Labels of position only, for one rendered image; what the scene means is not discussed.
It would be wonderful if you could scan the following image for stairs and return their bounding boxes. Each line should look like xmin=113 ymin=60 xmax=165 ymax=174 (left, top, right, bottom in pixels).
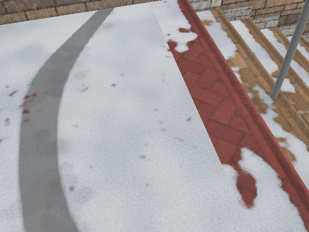
xmin=196 ymin=9 xmax=309 ymax=190

